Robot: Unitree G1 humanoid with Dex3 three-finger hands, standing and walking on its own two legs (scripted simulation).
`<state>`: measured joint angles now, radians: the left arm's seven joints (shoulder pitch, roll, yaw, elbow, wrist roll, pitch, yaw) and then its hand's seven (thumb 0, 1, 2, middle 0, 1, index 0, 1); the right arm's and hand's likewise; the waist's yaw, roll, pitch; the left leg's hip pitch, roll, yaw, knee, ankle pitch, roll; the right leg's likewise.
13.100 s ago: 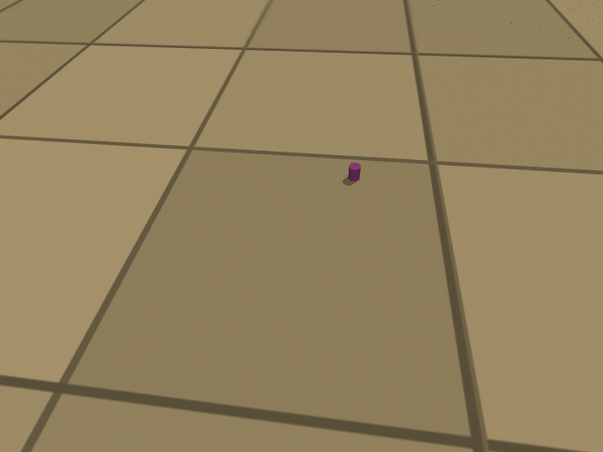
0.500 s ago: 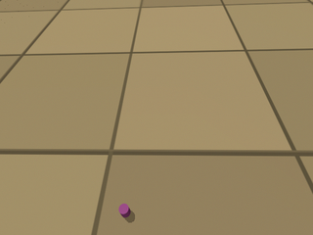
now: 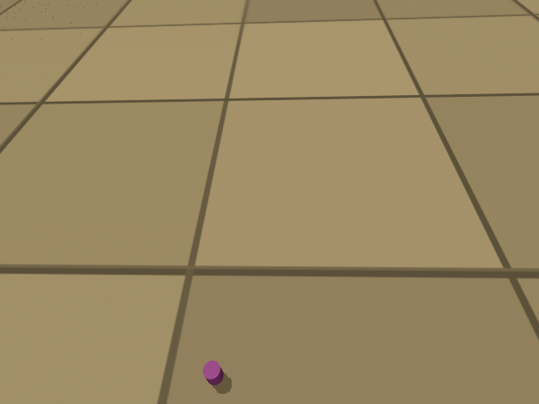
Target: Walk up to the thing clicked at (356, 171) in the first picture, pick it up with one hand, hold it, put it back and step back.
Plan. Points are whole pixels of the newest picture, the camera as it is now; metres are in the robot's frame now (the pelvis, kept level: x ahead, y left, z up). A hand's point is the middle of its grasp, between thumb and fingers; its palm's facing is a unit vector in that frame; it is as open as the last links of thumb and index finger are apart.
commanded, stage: stand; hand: left
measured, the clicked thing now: (213, 373) +0.38 +0.24 -0.74
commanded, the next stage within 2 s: rise first in 1.92 s
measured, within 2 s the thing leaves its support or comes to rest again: neither
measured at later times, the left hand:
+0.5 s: hand out of the picture +0.08 +0.25 -0.16, palm faces -0.04 -0.94 -0.34, open 7.4 cm
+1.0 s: hand out of the picture +0.07 +0.26 -0.16, palm faces -0.03 -0.94 -0.35, open 7.4 cm
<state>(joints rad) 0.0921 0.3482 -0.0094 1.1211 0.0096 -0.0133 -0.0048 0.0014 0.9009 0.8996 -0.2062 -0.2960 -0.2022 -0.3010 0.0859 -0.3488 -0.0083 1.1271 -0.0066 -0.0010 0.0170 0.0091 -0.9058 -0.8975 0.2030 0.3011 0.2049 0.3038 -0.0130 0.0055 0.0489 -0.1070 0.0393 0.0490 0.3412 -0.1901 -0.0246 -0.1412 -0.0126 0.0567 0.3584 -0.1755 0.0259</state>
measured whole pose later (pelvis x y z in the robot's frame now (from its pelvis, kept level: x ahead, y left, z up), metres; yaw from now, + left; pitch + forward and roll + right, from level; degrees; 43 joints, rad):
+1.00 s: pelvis +0.00 +0.00 +0.00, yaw +1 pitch -3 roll +0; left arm 0.12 0.36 -0.01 1.12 0.01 -0.01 0.00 0.00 0.90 0.90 -0.21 -0.30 -0.20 -0.30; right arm 0.11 -0.35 0.00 1.12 -0.01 0.00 0.01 0.01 -0.91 -0.90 0.20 0.30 0.21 0.30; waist -0.01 0.00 0.05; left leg -0.10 0.03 0.04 0.33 -0.18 -0.02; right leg -0.13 -0.02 0.05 0.34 -0.17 0.03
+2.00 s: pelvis +0.01 +0.00 +0.00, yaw +1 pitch -2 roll +0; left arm 0.12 0.35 -0.01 1.11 0.01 -0.01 0.00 0.00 0.90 0.90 -0.21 -0.30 -0.20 -0.30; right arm 0.11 -0.35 0.00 1.11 -0.01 0.00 0.01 0.01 -0.91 -0.90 0.20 0.30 0.21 0.30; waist -0.01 0.00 0.05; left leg -0.09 0.04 0.04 0.33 -0.20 -0.02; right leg -0.12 -0.02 0.04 0.34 -0.18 0.03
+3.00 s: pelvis -0.04 +0.00 -0.23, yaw +3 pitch +31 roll -2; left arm -0.08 0.42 0.12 0.69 0.65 -0.08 0.10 -0.01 -0.51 0.96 -0.09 -1.07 -0.09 -1.07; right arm 0.08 -0.28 -0.06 0.60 0.00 -0.16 0.04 0.01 -0.90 -0.90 0.20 0.30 0.20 0.30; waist -0.03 0.00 -0.20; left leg -1.57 0.01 -0.06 1.70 -0.68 -0.03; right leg -1.55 -0.02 0.01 1.67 -0.67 0.04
